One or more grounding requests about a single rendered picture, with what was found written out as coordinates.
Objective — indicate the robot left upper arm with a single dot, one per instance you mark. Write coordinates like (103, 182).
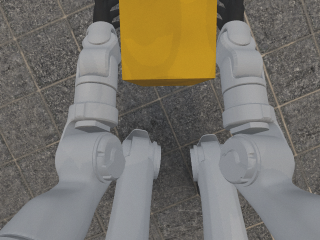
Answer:
(86, 164)

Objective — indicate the robot left forearm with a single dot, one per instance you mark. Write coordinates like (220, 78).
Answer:
(96, 83)

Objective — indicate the left robot hand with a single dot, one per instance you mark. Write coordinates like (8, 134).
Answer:
(102, 13)

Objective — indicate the robot right upper arm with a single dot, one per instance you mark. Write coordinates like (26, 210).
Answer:
(261, 167)

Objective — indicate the carton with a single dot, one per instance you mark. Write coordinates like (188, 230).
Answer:
(168, 42)

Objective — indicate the robot left thigh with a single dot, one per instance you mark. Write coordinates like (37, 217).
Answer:
(130, 214)

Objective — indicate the robot right forearm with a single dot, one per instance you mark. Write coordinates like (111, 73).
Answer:
(243, 84)

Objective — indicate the right robot shin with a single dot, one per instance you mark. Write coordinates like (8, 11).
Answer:
(209, 138)

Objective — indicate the right robot hand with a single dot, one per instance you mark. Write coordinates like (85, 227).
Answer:
(233, 11)

